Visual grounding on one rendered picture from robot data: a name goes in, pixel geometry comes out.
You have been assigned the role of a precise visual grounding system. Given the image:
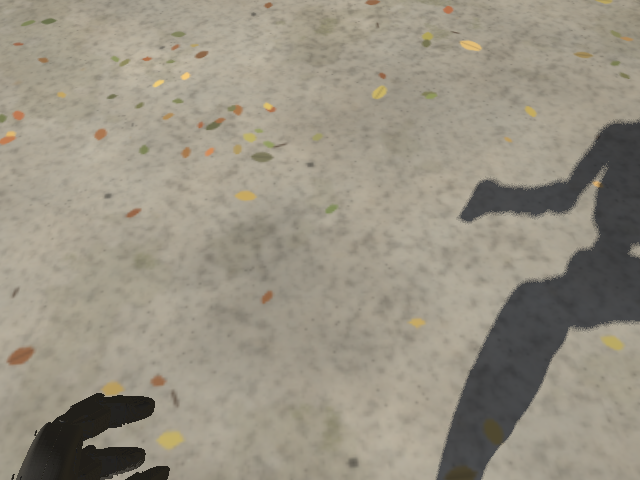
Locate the left robot hand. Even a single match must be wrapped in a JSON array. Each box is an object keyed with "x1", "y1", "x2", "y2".
[{"x1": 11, "y1": 393, "x2": 170, "y2": 480}]

